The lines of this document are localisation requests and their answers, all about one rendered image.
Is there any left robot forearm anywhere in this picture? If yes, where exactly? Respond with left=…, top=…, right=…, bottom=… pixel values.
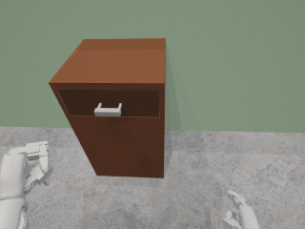
left=0, top=198, right=30, bottom=229

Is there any cabinet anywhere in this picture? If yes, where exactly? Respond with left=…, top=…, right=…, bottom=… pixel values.
left=49, top=38, right=166, bottom=178

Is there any drawer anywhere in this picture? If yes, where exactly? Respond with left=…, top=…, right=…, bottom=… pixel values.
left=57, top=89, right=160, bottom=117

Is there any handle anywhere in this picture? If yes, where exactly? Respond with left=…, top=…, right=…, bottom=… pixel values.
left=94, top=103, right=122, bottom=117

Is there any left robot hand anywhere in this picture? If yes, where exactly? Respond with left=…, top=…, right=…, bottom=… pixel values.
left=0, top=141, right=53, bottom=200

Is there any right robot hand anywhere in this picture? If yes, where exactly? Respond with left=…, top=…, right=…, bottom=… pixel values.
left=223, top=190, right=260, bottom=229

